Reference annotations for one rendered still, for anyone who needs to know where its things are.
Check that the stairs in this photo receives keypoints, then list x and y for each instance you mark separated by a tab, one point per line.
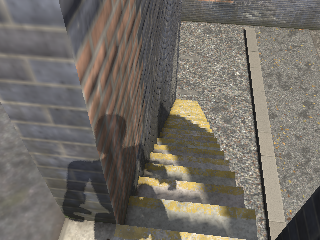
187	185

